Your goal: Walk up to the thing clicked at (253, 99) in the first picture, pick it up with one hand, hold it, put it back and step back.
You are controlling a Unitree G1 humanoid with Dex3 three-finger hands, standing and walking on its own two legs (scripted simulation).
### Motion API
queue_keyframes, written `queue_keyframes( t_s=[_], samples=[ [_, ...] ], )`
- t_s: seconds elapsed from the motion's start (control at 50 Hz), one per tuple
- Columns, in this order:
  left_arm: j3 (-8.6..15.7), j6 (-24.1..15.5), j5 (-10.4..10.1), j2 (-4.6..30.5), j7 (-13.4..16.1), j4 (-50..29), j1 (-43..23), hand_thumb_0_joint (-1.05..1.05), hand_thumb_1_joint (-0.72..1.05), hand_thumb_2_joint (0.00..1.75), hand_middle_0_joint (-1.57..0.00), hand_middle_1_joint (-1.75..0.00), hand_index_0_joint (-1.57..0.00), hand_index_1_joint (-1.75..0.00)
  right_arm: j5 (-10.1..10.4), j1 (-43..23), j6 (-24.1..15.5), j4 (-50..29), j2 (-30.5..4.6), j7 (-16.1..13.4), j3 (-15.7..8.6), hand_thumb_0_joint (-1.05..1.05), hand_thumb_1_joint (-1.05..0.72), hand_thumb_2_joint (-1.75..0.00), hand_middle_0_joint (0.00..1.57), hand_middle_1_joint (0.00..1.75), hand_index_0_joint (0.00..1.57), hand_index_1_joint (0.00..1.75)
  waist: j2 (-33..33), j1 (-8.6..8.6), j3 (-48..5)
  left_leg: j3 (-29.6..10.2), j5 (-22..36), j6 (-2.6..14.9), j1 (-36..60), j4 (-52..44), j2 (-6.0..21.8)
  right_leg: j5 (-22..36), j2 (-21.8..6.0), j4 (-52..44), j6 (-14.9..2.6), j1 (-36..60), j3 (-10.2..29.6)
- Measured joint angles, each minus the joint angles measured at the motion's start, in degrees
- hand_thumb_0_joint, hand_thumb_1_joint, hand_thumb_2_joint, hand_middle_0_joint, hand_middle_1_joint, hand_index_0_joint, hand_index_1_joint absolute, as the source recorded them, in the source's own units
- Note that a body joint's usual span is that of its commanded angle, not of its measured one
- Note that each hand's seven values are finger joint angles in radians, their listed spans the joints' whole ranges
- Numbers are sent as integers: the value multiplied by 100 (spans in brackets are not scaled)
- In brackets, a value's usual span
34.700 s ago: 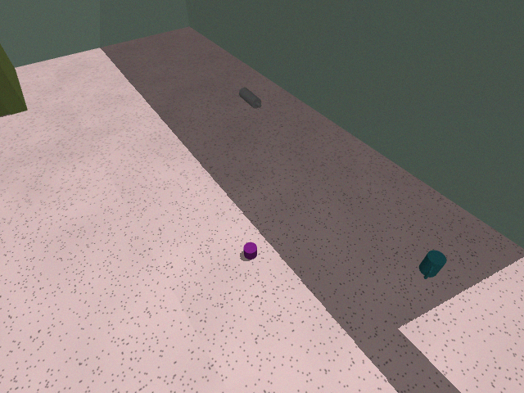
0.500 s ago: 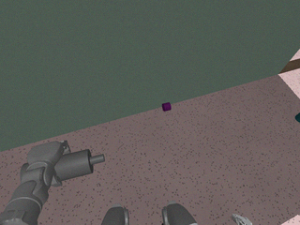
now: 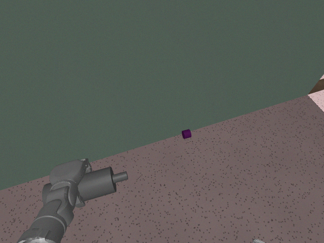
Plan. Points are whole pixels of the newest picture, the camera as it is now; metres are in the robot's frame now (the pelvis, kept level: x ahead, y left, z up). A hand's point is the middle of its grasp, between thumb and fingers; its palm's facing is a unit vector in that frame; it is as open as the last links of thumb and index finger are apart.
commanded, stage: hold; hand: left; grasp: from above
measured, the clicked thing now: (89, 185) +0.33 +0.21 -0.11
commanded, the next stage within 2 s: crouch in 1.92 s
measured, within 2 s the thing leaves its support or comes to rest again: neither
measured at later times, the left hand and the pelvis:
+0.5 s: hand (76, 175) +0.33 +0.23 -0.03, palm faces -0.41 -0.12 -0.90, open 10.4 cm; pelvis +0.02 +0.00 +0.02, yaw +0 degrees
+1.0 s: hand (74, 185) +0.29 +0.22 -0.01, palm faces -0.43 -0.12 -0.90, open 10.4 cm; pelvis +0.00 -0.01 +0.03, yaw +0 degrees
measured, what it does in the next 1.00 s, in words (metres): stands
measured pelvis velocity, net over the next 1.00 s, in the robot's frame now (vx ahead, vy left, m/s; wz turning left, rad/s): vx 0.00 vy -0.01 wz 0.00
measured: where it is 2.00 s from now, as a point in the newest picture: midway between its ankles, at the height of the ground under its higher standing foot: outside the picture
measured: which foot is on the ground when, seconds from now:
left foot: down 0.00-1.00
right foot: down 0.00-1.00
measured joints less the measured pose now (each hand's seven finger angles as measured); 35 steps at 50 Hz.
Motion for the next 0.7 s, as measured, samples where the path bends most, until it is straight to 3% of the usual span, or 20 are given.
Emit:
queue_keyframes(
  t_s=[0.18,0.7],
  samples=[
    [-149,197,41,-103,-64,-194,73,0,0,42,-55,-76,-60,-70,20,-103,64,16,-55,13,-42,1,-90,-89,21,30,21,30,-37,65,-9,-4,102,-12,564,-511,-31,83,-27,-485,-8,557,7],
    [-367,477,44,-139,-701,-968,340,1,1,38,-59,-69,-64,-63,43,-167,237,-284,-97,162,1,1,-90,-90,21,30,20,30,59,225,201,48,458,-19,1553,-1371,-74,391,-67,-1228,-20,1479,73]
  ],
)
